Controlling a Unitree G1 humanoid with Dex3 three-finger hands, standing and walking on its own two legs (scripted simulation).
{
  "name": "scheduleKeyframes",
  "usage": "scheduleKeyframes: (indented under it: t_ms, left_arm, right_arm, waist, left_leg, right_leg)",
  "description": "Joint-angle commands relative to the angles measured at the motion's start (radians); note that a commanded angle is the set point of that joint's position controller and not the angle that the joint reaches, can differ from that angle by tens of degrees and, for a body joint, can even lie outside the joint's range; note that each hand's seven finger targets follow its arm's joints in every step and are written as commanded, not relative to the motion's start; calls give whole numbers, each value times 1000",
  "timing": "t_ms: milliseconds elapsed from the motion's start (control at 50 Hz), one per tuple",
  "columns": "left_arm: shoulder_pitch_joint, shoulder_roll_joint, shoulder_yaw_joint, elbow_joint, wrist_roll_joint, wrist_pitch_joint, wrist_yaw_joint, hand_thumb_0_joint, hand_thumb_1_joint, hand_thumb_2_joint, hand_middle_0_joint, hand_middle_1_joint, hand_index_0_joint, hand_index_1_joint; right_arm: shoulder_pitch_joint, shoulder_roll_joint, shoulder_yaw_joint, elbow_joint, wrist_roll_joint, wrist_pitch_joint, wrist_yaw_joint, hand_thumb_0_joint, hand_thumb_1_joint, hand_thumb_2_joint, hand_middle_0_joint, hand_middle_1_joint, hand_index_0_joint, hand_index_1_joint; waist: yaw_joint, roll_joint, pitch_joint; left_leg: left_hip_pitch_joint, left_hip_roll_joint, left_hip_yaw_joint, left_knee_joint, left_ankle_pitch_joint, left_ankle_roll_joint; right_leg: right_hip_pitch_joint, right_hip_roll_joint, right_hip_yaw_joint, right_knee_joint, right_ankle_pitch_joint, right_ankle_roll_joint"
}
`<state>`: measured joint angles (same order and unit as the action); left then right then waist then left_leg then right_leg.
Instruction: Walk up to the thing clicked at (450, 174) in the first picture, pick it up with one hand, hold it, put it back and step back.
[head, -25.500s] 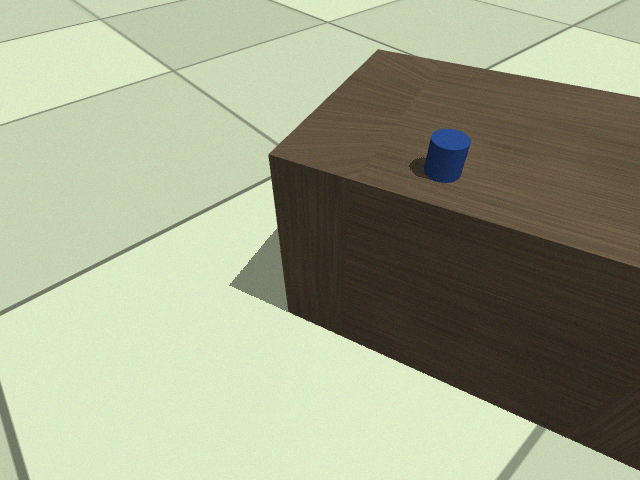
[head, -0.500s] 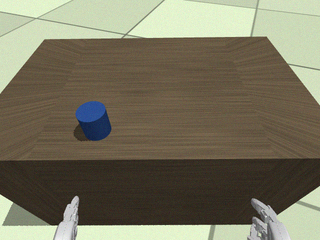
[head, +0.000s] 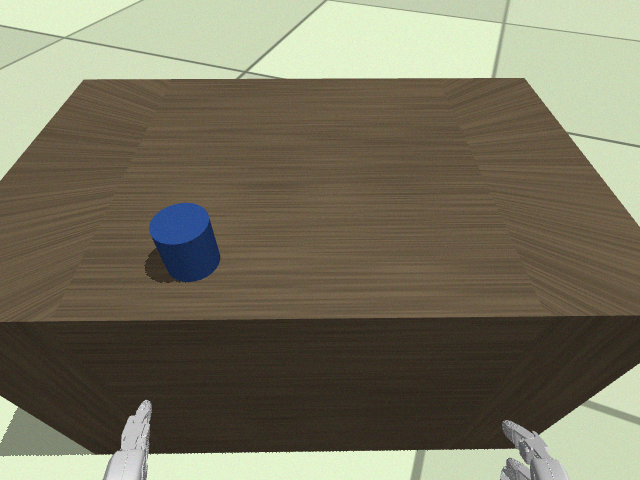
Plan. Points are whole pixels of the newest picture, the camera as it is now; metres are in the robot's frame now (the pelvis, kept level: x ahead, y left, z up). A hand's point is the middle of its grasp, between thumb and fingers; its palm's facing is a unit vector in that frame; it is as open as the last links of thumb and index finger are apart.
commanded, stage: home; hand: left
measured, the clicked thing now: (187, 242) +0.47 +0.22 +0.03
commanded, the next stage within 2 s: stand in 0.34 s
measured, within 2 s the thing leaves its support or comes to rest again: neither
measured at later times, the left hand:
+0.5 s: hand out of the picture +0.08 +0.25 -0.11, palm faces -0.03 -0.93 -0.37, open 17.6 cm
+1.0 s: hand out of the picture +0.03 +0.25 -0.10, palm faces -0.01 -0.94 -0.34, open 8.1 cm
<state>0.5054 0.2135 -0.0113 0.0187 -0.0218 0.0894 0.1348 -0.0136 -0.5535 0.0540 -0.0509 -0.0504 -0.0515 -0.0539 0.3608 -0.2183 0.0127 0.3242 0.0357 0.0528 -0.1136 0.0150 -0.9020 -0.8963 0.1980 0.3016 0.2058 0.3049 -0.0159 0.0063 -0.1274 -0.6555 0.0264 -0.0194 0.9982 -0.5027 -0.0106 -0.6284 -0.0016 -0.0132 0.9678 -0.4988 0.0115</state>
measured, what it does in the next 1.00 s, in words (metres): rises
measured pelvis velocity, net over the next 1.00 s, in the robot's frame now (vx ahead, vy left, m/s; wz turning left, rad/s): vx -0.02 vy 0.00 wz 0.01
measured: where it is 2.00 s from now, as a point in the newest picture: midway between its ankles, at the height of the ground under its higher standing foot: outside the picture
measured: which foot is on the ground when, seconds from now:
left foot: down 0.00-1.00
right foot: down 0.00-1.00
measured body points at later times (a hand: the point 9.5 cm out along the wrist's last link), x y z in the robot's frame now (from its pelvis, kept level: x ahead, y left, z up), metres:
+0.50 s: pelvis -0.01 +0.00 +0.03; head +0.00 +0.00 +0.48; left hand +0.08 +0.30 -0.08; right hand +0.09 -0.30 -0.08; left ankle +0.00 +0.12 -0.68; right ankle -0.01 -0.13 -0.68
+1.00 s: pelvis -0.02 +0.00 +0.06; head -0.03 +0.00 +0.51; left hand +0.04 +0.30 -0.07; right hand +0.04 -0.29 -0.08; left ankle +0.00 +0.12 -0.68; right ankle -0.01 -0.13 -0.68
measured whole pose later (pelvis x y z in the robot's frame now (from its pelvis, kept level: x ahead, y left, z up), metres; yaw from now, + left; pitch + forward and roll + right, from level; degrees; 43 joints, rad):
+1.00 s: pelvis -0.02 +0.00 +0.06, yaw +0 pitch -4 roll +0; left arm 0.15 0.32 0.00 1.14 0.02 -0.02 0.01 0.00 0.76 0.88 -0.20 -0.29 -0.20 -0.30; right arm 0.15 -0.31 -0.02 1.14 -0.03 -0.01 0.00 0.01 -0.90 -0.89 0.20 0.30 0.21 0.30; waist 0.00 0.00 0.04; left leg -0.13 0.00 0.00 0.39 -0.19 0.00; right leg -0.12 -0.03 0.00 0.40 -0.20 0.02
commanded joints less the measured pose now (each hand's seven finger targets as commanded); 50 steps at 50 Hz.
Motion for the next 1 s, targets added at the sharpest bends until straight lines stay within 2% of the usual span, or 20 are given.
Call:
scheduleKeyframes:
  t_ms: [0, 60, 120, 140, 160, 180, 200, 220, 260, 340, 380, 420, 460, 480, 520, 580, 640, 800, 920, 980]
  left_arm:
    - [-24, 95, 50, -189, 4, -38, 17, 0, -578, 40, -46, -52, -46, -52]
    - [-23, 106, 64, -210, 5, -20, 21, 0, -578, 40, -46, -52, -46, -52]
    - [-16, 82, 41, -186, 9, 2, 20, 0, -578, 40, -46, -52, -46, -52]
    - [-203, 253, 98, 165, 128, -55, -30, 0, -611, 21, -43, -46, -43, -45]
    - [-163, 263, 108, 257, 131, -86, -54, 0, -595, 30, -44, -47, -44, -47]
    - [-161, 264, 95, 285, 122, -105, -73, 0, -564, 48, -47, -53, -47, -53]
    - [-165, 272, 86, 327, 108, -121, -82, 0, -583, 37, -46, -50, -45, -50]
    - [-193, 265, 81, 365, 92, -131, -93, 0, -611, 18, -42, -45, -42, -44]
    - [-234, 264, 77, 444, 75, -136, -102, 0, -584, 36, -45, -50, -45, -49]
    - [-274, 273, 72, 586, 69, -138, -107, 0, -580, 38, -46, -51, -46, -50]
    - [-285, 284, 76, 647, 69, -141, -107, 0, -592, 32, -45, -49, -45, -49]
    - [-309, 299, 78, 699, 64, -145, -108, 0, -604, 25, -43, -47, -43, -47]
    - [-303, 298, 74, 749, 59, -144, -105, 0, -444, 185, -200, -207, -200, -207]
    - [-299, 299, 71, 775, 57, -143, -105, 0, -364, 265, -200, -287, -200, -287]
    - [-315, 313, 70, 820, 54, -142, -104, 0, -204, 425, -200, -300, -200, -301]
    - [-329, 315, 62, 882, 49, -135, -104, 0, 36, 665, -200, -300, -200, -301]
    - [-336, 309, 55, 933, 41, -133, -104, 0, 276, 900, -200, -300, -200, -301]
    - [-363, 311, 45, 1037, 42, -135, -107, 0, 900, 900, -200, -300, -200, -301]
    - [-382, 313, 45, 1073, 42, -127, -111, 0, 900, 900, -200, -300, -200, -301]
    - [-393, 312, 45, 1078, 44, -128, -111, 0, 900, 900, -200, -300, -200, -301]
  right_arm:
    - [-77, -121, -58, -103, -1, -92, -20, 0, -899, -901, 200, 300, 200, 300]
    - [-93, -116, -55, -77, -4, -115, -24, 0, -899, -901, 200, 300, 200, 300]
    - [-101, -121, -57, -55, -8, -135, -26, 0, -899, -901, 200, 300, 200, 300]
    - [-141, -262, -90, 198, -138, -110, 20, 0, -899, -901, 200, 300, 200, 300]
    - [-131, -270, -106, 235, -147, -99, 40, 0, -898, -901, 200, 300, 200, 300]
    - [-140, -277, -108, 235, -140, -94, 51, 0, -898, -901, 200, 300, 200, 300]
    - [-163, -269, -105, 247, -119, -96, 63, 0, -899, -901, 200, 300, 200, 300]
    - [-162, -257, -99, 269, -105, -102, 73, 0, -899, -901, 200, 300, 200, 300]
    - [-178, -248, -101, 306, -84, -100, 91, 0, -898, -901, 200, 300, 200, 300]
    - [-213, -255, -103, 391, -87, -99, 102, 0, -899, -901, 200, 300, 200, 300]
    - [-213, -257, -99, 430, -87, -98, 103, 0, -899, -901, 200, 300, 200, 300]
    - [-194, -261, -96, 469, -83, -96, 102, 0, -899, -901, 200, 300, 200, 300]
    - [-206, -270, -96, 507, -79, -96, 101, 0, -900, -900, 200, 300, 200, 300]
    - [-211, -272, -95, 524, -78, -95, 99, 0, -900, -900, 200, 300, 200, 300]
    - [-201, -273, -89, 562, -74, -92, 98, 0, -900, -900, 200, 300, 200, 300]
    - [-216, -278, -82, 616, -68, -85, 97, 0, -900, -900, 200, 300, 200, 300]
    - [-215, -292, -77, 664, -68, -89, 94, 0, -900, -900, 200, 300, 200, 300]
    - [-236, -286, -65, 741, -58, -85, 96, 0, -900, -900, 200, 300, 200, 300]
    - [-250, -295, -66, 769, -58, -82, 97, 0, -900, -900, 200, 300, 200, 300]
    - [-254, -296, -67, 771, -58, -79, 99, 0, -900, -900, 200, 300, 200, 300]
  waist:
    - [-7, 19, -60]
    - [-3, 15, -87]
    - [-12, 11, -66]
    - [12, -17, 69]
    - [13, -33, 6]
    - [11, -20, 6]
    - [18, -33, 2]
    - [16, -28, -5]
    - [19, -46, -4]
    - [29, 28, 84]
    - [28, 29, 97]
    - [12, 5, 90]
    - [22, 23, 77]
    - [24, 26, 81]
    - [12, -2, 84]
    - [9, -5, 129]
    - [17, 11, 111]
    - [17, -18, 167]
    - [20, 5, 203]
    - [18, -7, 176]
  left_leg:
    - [97, -13, 20, -161, 258, 19]
    - [105, -16, 19, -157, 265, 21]
    - [112, -11, 9, -172, 260, 17]
    - [201, 37, -67, -223, 357, 71]
    - [248, 37, -58, -200, 410, 91]
    - [228, 28, -85, -207, 363, 104]
    - [220, 26, -83, -211, 351, 104]
    - [257, 26, -74, -225, 371, 101]
    - [250, 19, -76, -249, 331, 92]
    - [274, 39, -112, -343, 234, 95]
    - [288, 49, -124, -390, 216, 93]
    - [321, 41, -106, -407, 265, 82]
    - [360, 51, -110, -432, 322, 78]
    - [378, 51, -106, -444, 327, 76]
    - [416, 51, -96, -473, 349, 67]
    - [443, 54, -96, -538, 312, 56]
    - [477, 70, -100, -584, 398, 49]
    - [488, 69, -89, -672, 349, 39]
    - [480, 73, -97, -722, 261, 30]
    - [485, 75, -91, -720, 277, 35]
  right_leg:
    - [49, 17, -30, -168, 262, -20]
    - [79, 15, -28, -176, 272, -16]
    - [66, 22, -39, -171, 257, -19]
    - [150, -42, 50, -185, 288, -87]
    - [183, -54, 69, -187, 340, -102]
    - [183, -53, 95, -198, 296, -119]
    - [230, -64, 119, -216, 309, -125]
    - [228, -68, 130, -214, 355, -121]
    - [254, -71, 126, -250, 329, -114]
    - [223, -62, 126, -308, 239, -96]
    - [246, -56, 121, -329, 231, -91]
    - [284, -70, 131, -358, 284, -89]
    - [320, -73, 121, -382, 336, -83]
    - [327, -77, 123, -403, 341, -81]
    - [350, -88, 131, -447, 363, -78]
    - [364, -99, 139, -529, 324, -71]
    - [433, -99, 118, -545, 382, -58]
    - [478, -112, 117, -641, 338, -40]
    - [458, -107, 109, -674, 255, -34]
    - [479, -109, 109, -682, 262, -31]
